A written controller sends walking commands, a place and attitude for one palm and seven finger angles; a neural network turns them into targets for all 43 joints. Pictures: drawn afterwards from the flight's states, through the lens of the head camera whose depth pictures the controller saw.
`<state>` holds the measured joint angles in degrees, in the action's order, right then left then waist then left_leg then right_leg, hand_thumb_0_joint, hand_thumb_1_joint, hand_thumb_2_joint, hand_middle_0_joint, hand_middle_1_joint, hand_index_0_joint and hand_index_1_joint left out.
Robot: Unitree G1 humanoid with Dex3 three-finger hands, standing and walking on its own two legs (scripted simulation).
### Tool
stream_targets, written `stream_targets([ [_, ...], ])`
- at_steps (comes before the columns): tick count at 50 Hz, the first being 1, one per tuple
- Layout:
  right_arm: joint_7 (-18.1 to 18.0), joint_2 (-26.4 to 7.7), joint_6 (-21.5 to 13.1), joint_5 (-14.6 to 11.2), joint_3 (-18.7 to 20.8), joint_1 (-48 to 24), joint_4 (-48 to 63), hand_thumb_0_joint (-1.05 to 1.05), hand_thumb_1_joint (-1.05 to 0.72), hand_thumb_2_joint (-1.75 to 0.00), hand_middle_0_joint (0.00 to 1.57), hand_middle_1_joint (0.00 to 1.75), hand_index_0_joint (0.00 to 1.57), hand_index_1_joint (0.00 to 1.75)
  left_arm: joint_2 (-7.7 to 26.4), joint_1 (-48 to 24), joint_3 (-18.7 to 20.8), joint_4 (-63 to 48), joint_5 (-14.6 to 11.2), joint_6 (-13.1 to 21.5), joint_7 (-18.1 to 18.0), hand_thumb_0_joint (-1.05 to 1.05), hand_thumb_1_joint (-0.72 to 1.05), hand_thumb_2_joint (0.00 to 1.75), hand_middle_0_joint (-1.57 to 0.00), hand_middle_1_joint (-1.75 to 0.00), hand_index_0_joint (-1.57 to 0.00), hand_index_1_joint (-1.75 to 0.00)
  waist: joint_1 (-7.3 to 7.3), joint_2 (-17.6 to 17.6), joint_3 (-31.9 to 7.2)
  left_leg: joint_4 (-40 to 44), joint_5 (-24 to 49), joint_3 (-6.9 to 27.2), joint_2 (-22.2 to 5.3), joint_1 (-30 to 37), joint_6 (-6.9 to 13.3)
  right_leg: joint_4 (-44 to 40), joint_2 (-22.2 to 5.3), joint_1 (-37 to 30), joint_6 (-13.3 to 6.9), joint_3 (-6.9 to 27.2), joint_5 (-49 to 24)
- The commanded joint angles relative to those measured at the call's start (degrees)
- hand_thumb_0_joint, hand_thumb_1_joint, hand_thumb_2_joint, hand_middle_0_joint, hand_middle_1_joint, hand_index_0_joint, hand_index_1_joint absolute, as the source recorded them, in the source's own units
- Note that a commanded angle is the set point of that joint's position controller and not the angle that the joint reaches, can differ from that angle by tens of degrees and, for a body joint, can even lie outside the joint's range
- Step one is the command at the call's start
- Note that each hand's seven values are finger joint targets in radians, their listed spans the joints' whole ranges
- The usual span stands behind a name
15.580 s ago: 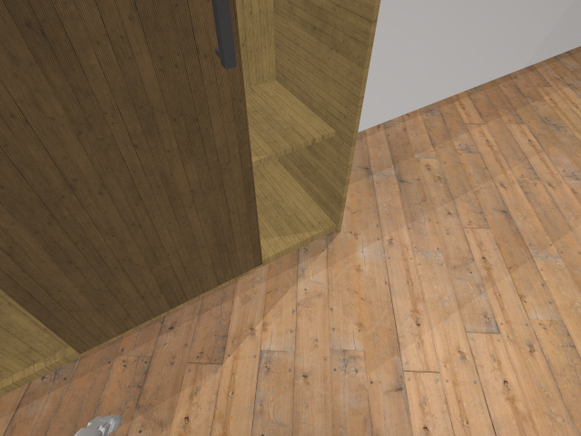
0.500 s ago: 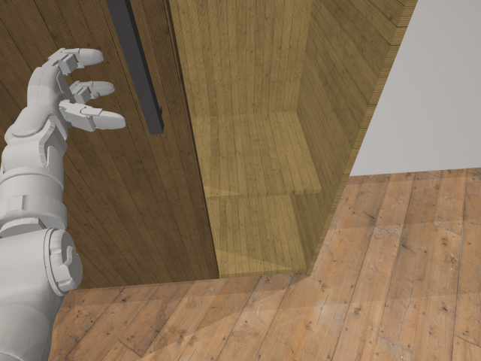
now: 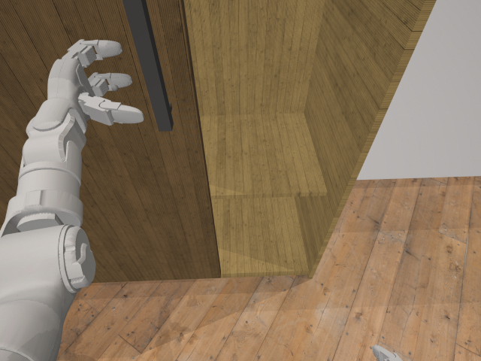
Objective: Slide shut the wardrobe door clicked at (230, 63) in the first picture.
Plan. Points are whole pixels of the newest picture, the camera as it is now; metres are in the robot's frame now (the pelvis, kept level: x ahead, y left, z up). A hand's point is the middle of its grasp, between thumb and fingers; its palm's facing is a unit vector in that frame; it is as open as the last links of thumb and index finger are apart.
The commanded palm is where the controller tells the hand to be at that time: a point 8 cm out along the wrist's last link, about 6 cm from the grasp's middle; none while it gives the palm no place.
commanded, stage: move the hooked fingers beside the handle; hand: left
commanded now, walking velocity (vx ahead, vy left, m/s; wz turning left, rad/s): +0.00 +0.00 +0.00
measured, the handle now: (152, 53) +0.53 +0.14 +0.26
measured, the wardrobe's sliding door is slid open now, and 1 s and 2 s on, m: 0.38 0.38 0.38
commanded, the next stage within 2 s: feel for the door with the fingertips in 0.10 s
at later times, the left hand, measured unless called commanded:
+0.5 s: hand (129, 91) +0.46 +0.17 +0.23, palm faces +0.04 -1.00 -0.01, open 14.0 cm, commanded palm +0.44 +0.22 +0.23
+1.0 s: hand (141, 80) +0.48 +0.16 +0.24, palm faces +0.05 -1.00 -0.01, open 13.9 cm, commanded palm +0.46 +0.21 +0.23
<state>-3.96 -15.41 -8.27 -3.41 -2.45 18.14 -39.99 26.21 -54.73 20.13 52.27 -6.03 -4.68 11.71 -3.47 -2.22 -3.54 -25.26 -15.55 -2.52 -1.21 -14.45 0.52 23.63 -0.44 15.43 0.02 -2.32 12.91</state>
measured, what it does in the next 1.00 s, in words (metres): stands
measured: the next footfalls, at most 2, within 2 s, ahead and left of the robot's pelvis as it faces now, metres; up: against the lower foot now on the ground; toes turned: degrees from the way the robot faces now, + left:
none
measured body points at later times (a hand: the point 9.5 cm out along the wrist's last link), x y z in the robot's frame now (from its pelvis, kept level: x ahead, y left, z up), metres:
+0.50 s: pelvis +0.00 +0.00 +0.00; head +0.01 -0.01 +0.45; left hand +0.45 +0.23 +0.23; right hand +0.09 -0.26 -0.11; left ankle -0.03 +0.11 -0.74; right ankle -0.01 -0.12 -0.74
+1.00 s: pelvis +0.00 +0.00 +0.00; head +0.02 -0.02 +0.45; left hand +0.47 +0.21 +0.24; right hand +0.04 -0.27 -0.13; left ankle -0.03 +0.11 -0.74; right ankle -0.01 -0.12 -0.74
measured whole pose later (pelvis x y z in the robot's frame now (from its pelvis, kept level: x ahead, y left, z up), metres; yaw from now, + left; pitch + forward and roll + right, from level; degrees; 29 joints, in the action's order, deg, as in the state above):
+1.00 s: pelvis +0.00 +0.00 +0.00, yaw +0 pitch +5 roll -1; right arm -3.8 -15.9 -7.6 -2.8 -1.6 21.9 -43.1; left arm 24.0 -60.4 19.0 58.5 -4.9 -3.2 7.9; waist -4.7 -2.8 -3.3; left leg -25.7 -15.4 -2.2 -1.6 -15.7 0.2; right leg 24.0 -0.1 16.6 -0.4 -2.5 12.8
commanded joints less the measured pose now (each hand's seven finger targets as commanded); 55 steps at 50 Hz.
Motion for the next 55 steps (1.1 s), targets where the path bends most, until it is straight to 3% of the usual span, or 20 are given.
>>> stream_targets([
  [1,-0.66,-8.26,-1.52,0.01,3.39,1.55,6.35,0.0,-0.9,-0.9,0.2,0.3,0.2,0.3,17.13,-29.14,2.39,-14.63,-0.26,3.85,0.32,0.0,-0.5,0.3,-0.3,-1.2,-0.3,-1.2,0.66,-2.09,-19.27,0.19,24.49,1.8,0.74,9.42,1.73,0.11,0.9,-7.86,-1.69,0.53,-24.15],
  [6,-0.75,-8.38,-1.21,-0.27,3.61,1.47,6.3,0.0,-0.9,-0.9,0.2,0.3,0.2,0.3,12.19,-26.56,-0.53,-13.59,-2.25,1.67,2.01,0.0,-0.5,0.3,-0.3,-1.2,-0.3,-1.2,-0.13,0.66,-16.54,0.4,23.74,1.96,0.45,9.15,1.79,-0.58,1.26,-6.34,-1.57,-0.09,-23.32],
  [9,-0.86,-8.7,-1.48,-0.16,3.79,1.63,6.03,0.0,-0.9,-0.9,0.2,0.3,0.2,0.3,14.48,-26.5,1.99,-15.46,-2.9,1.28,1.81,0.0,-0.5,0.3,-0.3,-1.2,-0.3,-1.2,0.31,0.59,-17.85,0.48,22.53,2.14,0.57,9.27,1.83,-0.68,1.36,-6.53,-1.6,0.2,-22.38],
  [12,-0.63,-8.18,-1.69,-0.1,3.73,0.58,6.64,0.0,-0.9,-0.9,0.2,0.3,0.2,0.3,12.61,-27.05,0.88,-20.22,-3.33,1.98,1.24,0.0,-0.5,0.3,-0.3,-1.2,-0.3,-1.2,0.55,-0.77,-19.16,0.36,23.89,2.19,0.59,10.55,1.78,-0.52,1.36,-7.19,-1.63,0.14,-22.87],
  [15,-0.53,-7.93,-2.02,-0.1,3.69,0.41,6.02,0.0,-0.9,-0.9,0.2,0.3,0.2,0.3,10.24,-28.95,-0.95,-21.22,-3.28,2.0,0.29,0.0,-0.5,0.3,-0.3,-1.2,-0.3,-1.2,-0.18,-0.61,-18.06,0.34,22.56,2.42,0.6,10.71,1.78,-0.79,1.47,-5.74,-1.55,0.03,-21.47],
  [18,-0.67,-8.05,-1.96,-0.14,3.58,0.23,5.49,0.0,-0.9,-0.9,0.2,0.3,0.2,0.3,11.98,-29.11,0.54,-19.94,-2.94,1.41,-0.87,0.0,-0.5,0.3,-0.3,-1.2,-0.3,-1.2,0.07,-0.27,-17.51,0.71,20.46,2.49,0.66,9.98,1.76,-1.02,1.45,-5.69,-1.6,0.06,-19.41],
  [19,-0.67,-7.83,-1.95,-0.16,3.43,-0.02,5.45,0.0,-0.9,-0.9,0.2,0.3,0.2,0.3,10.14,-29.07,-0.67,-18.81,-2.97,0.98,-1.1,0.0,-0.5,0.3,-0.3,-1.2,-0.3,-1.2,-0.15,0.28,-16.5,0.78,19.8,2.36,0.68,9.36,1.82,-1.01,1.42,-5.28,-1.54,0.0,-19.11],
  [20,-0.63,-7.87,-2.05,-0.11,3.4,0.08,5.34,0.0,-0.9,-0.9,0.2,0.3,0.2,0.3,11.33,-29.67,0.23,-19.17,-2.6,0.98,-1.64,0.0,-0.5,0.3,-0.3,-1.2,-0.3,-1.2,0.16,-0.69,-16.83,0.95,19.6,2.57,0.74,9.09,1.62,-0.95,1.35,-5.46,-1.67,0.02,-18.74],
  [22,-0.46,-7.57,-2.07,0.01,3.24,-0.35,5.38,0.0,-0.9,-0.9,0.2,0.3,0.2,0.3,9.06,-30.39,-1.55,-19.17,-2.14,1.07,-2.6,0.0,-0.5,0.3,-0.3,-1.2,-0.3,-1.2,-0.08,-2.04,-16.8,0.86,19.64,2.54,0.78,9.6,1.61,-0.85,1.24,-4.98,-1.71,0.05,-18.44],
  [26,-0.43,-7.7,-1.73,0.2,3.3,0.2,4.82,0.0,-0.9,-0.9,0.2,0.3,0.2,0.3,9.51,-30.15,-0.97,-16.02,-1.77,1.23,-3.8,0.0,-0.5,0.3,-0.3,-1.2,-0.3,-1.2,0.0,1.39,-16.93,0.85,18.82,2.56,0.72,8.45,1.66,-0.86,1.28,-5.67,-1.58,0.06,-18.15],
  [28,-0.46,-7.26,-1.88,0.06,3.2,-0.22,4.91,0.0,-0.9,-0.9,0.2,0.3,0.2,0.3,6.83,-31.89,-2.6,-15.86,-1.83,1.5,-4.22,0.0,-0.5,0.3,-0.3,-1.2,-0.3,-1.2,-0.51,1.68,-16.51,0.98,18.2,2.44,0.67,8.46,1.68,-0.71,1.24,-5.12,-1.41,0.18,-18.0],
  [33,-0.48,-7.36,-1.45,0.51,3.19,1.1,4.69,0.0,-0.9,-0.9,0.2,0.3,0.2,0.3,12.32,-33.71,1.27,-14.3,-0.1,3.09,-5.62,0.0,-0.5,0.3,-0.3,-1.2,-0.3,-1.2,0.04,1.97,-19.85,0.44,20.73,2.18,0.94,8.17,1.83,0.25,1.03,-7.88,-1.39,0.68,-21.48],
  [37,-0.46,-7.27,-1.36,0.54,3.15,1.84,4.25,0.0,-0.9,-0.9,0.2,0.3,0.2,0.3,10.07,-35.54,-1.19,-10.91,0.55,4.13,-5.39,0.0,-0.5,0.3,-0.3,-1.2,-0.3,-1.2,-1.1,2.42,-17.4,0.69,18.47,1.94,0.92,6.74,1.87,-0.22,1.04,-6.77,-1.23,0.7,-20.16],
  [42,-0.45,-7.5,-1.71,0.61,3.55,3.25,3.76,0.0,-0.9,-0.9,0.2,0.3,0.2,0.3,8.63,-36.12,-1.65,-9.98,-0.06,4.85,-4.32,0.0,-0.5,0.3,-0.3,-1.2,-0.3,-1.2,-1.37,0.05,-19.02,0.06,20.2,1.81,0.92,8.58,1.78,-0.28,1.19,-6.21,-1.39,0.79,-21.33],
  [43,-0.59,-7.76,-1.69,0.65,3.66,3.87,3.23,0.0,-0.9,-0.9,0.2,0.3,0.2,0.3,10.71,-35.54,0.16,-8.05,-0.13,4.69,-4.25,0.0,-0.5,0.3,-0.3,-1.2,-0.3,-1.2,-1.32,2.83,-18.67,0.11,19.63,1.79,0.87,7.55,1.94,-0.35,1.28,-6.68,-1.23,0.72,-21.53],
  [45,-0.62,-7.99,-1.72,0.62,3.72,4.38,3.16,0.0,-0.9,-0.9,0.2,0.3,0.2,0.3,11.13,-36.23,0.31,-7.14,-0.27,4.72,-3.96,0.0,-0.5,0.3,-0.3,-1.2,-0.3,-1.2,-1.5,4.3,-18.1,0.48,18.7,1.7,0.99,6.09,2.03,-0.35,1.26,-7.14,-1.09,0.76,-21.57],
  [46,-0.56,-8.04,-1.56,0.73,3.77,4.33,3.21,0.0,-0.9,-0.9,0.2,0.3,0.2,0.3,11.24,-35.51,0.21,-6.85,0.08,4.8,-4.09,0.0,-0.5,0.3,-0.3,-1.2,-0.3,-1.2,-1.1,1.97,-17.82,0.36,18.77,1.49,1.07,5.93,1.97,-0.3,1.07,-6.9,-1.27,0.76,-21.22],
  [52,-0.42,-8.42,-1.48,0.94,4.0,6.18,2.7,0.0,-0.9,-0.9,0.2,0.3,0.2,0.3,14.63,-37.5,1.75,-4.71,1.53,6.03,-4.47,0.0,-0.5,0.3,-0.3,-1.2,-0.3,-1.2,-1.86,2.47,-17.74,0.26,17.35,1.42,1.13,4.6,2.18,-0.38,1.11,-6.46,-1.01,1.01,-20.29],
  [53,-0.32,-8.23,-1.58,0.93,3.95,6.21,2.75,0.0,-0.9,-0.9,0.2,0.3,0.2,0.3,13.82,-38.51,0.66,-5.28,1.73,6.25,-4.23,0.0,-0.5,0.3,-0.3,-1.2,-0.3,-1.2,-2.04,0.08,-18.13,0.13,17.83,1.3,1.2,5.37,2.05,-0.34,1.07,-6.16,-1.11,1.17,-20.56],
  [55,-0.24,-8.21,-1.63,0.85,4.02,6.31,2.8,0.0,-0.9,-0.9,0.2,0.3,0.2,0.3,13.54,-37.52,0.78,-4.51,1.58,6.42,-4.01,0.0,-0.5,0.3,-0.3,-1.2,-0.3,-1.2,-1.86,0.7,-18.17,0.19,17.65,1.39,1.08,5.36,1.98,-0.39,1.17,-6.01,-1.11,1.08,-20.27],
])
